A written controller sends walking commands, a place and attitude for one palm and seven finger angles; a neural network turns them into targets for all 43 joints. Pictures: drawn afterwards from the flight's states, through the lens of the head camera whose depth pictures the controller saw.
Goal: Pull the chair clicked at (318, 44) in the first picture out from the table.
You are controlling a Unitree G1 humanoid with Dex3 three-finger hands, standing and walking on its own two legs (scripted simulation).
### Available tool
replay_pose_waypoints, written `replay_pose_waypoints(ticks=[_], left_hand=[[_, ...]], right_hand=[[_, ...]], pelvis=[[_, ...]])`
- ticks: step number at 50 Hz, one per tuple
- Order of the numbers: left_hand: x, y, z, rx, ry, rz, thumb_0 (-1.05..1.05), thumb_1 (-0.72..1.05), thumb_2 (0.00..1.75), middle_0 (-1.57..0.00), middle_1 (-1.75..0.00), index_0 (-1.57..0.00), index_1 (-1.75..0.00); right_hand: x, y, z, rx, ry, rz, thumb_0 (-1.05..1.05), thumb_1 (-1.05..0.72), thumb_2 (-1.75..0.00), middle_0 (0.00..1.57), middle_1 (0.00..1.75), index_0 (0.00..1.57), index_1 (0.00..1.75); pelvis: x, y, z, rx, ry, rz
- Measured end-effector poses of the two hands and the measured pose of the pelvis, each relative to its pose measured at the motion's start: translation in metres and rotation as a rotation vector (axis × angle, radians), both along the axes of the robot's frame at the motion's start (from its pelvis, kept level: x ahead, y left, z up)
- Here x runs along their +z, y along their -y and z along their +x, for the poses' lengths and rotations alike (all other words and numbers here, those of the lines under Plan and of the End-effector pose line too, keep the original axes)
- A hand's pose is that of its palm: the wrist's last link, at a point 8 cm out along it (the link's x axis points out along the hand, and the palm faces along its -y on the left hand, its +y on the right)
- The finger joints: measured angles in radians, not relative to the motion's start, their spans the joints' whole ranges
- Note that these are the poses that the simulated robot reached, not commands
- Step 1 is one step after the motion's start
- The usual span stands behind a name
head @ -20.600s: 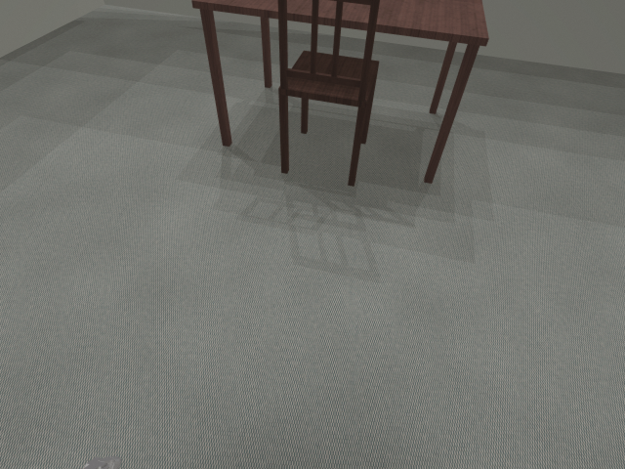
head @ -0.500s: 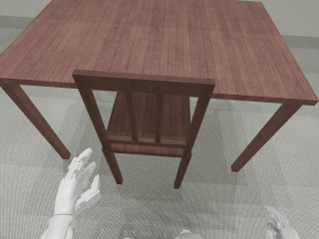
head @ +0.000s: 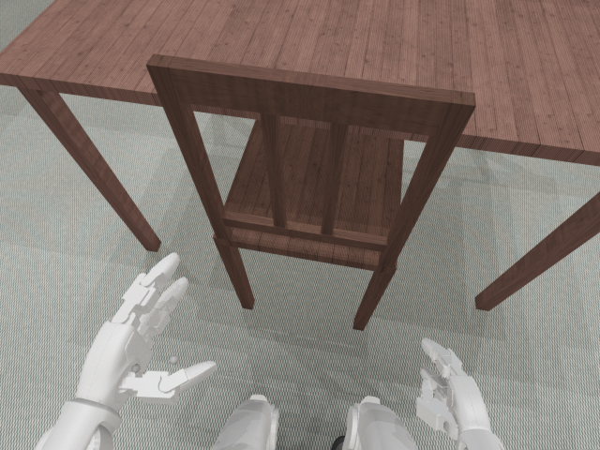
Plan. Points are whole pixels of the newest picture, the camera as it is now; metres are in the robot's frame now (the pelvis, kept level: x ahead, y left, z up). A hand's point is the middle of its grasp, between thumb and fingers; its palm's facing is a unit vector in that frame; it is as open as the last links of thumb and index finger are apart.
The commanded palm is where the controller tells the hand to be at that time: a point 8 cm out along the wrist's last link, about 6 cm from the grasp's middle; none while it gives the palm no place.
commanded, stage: raise the hand toward the chair's back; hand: left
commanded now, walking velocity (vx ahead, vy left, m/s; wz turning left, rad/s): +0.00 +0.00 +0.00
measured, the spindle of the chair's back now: (276, 177) +0.50 +0.08 +0.01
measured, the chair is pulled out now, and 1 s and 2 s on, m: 0.00 0.00 0.00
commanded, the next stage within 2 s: aim the fingers beside a spindle in 1.30 s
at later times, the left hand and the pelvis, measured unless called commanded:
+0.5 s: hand (132, 341) +0.23 +0.21 +0.06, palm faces -0.07 -1.00 -0.06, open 16.4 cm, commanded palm +0.21 +0.26 +0.06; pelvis +0.00 +0.02 +0.02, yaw -1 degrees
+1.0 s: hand (103, 317) +0.25 +0.24 +0.07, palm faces -0.09 -0.99 -0.06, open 16.9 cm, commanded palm +0.23 +0.29 +0.07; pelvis +0.01 +0.04 +0.03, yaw -1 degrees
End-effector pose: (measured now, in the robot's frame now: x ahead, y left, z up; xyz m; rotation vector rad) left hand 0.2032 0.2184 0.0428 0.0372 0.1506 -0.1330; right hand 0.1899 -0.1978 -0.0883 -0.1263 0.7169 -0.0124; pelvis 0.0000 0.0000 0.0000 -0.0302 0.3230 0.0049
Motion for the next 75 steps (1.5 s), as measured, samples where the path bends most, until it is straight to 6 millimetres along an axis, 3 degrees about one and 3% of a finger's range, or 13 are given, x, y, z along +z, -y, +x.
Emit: replay_pose_waypoints(ticks=[7,14,19,27,34,44,54,75], left_hand=[[0.011,-0.015,0.002,0.051,0.006,0.021,0.00,0.01,0.51,-0.12,-0.16,-0.11,-0.16],[0.011,-0.025,0.001,0.043,0.041,0.026,0.00,-0.15,0.44,-0.10,-0.13,-0.09,-0.13],[0.014,-0.030,0.004,0.045,0.052,0.027,0.00,-0.27,0.39,-0.09,-0.11,-0.08,-0.11],[0.021,-0.046,0.010,0.064,0.056,0.034,-0.01,-0.43,0.32,-0.07,-0.09,-0.07,-0.09],[0.025,-0.060,0.016,0.064,0.050,0.035,-0.01,-0.48,0.30,-0.07,-0.08,-0.06,-0.08],[0.030,-0.077,0.030,0.053,0.053,0.037,-0.01,-0.49,0.30,-0.07,-0.08,-0.06,-0.08],[0.029,-0.076,0.029,0.042,0.054,0.034,-0.01,-0.49,0.30,-0.07,-0.08,-0.06,-0.08],[0.030,-0.065,0.021,0.051,0.070,0.045,-0.01,-0.49,0.30,-0.07,-0.08,-0.06,-0.08]], right_hand=[[0.016,0.042,-0.045,-0.130,-0.065,-0.104,0.02,-0.91,-0.90,0.21,0.30,0.21,0.30],[0.034,0.063,-0.051,-0.158,-0.042,-0.195,0.02,-0.91,-0.90,0.20,0.29,0.20,0.30],[0.045,0.053,-0.038,-0.140,0.011,-0.192,0.02,-0.91,-0.90,0.20,0.29,0.20,0.30],[0.052,0.018,-0.015,-0.065,0.064,-0.132,0.01,-0.91,-0.90,0.20,0.29,0.20,0.30],[0.053,0.001,-0.009,-0.029,0.063,-0.110,0.01,-0.91,-0.90,0.21,0.30,0.21,0.30],[0.055,0.011,-0.024,-0.047,0.014,-0.151,0.01,-0.91,-0.90,0.21,0.30,0.21,0.30],[0.057,0.021,-0.038,-0.070,-0.006,-0.172,0.01,-0.91,-0.90,0.21,0.30,0.21,0.30],[0.051,0.019,-0.031,-0.035,0.034,-0.137,0.01,-0.91,-0.90,0.21,0.30,0.21,0.30]], pelvis=[[0.012,-0.006,0.002,-0.017,0.006,0.005],[0.014,-0.013,0.000,-0.015,0.011,-0.003],[0.017,-0.017,0.000,-0.012,0.021,-0.010],[0.023,-0.023,0.001,-0.003,0.035,-0.020],[0.027,-0.029,0.004,0.001,0.043,-0.025],[0.032,-0.034,0.006,0.001,0.048,-0.031],[0.033,-0.036,0.005,-0.003,0.047,-0.029],[0.030,-0.025,-0.003,0.004,0.053,-0.021]])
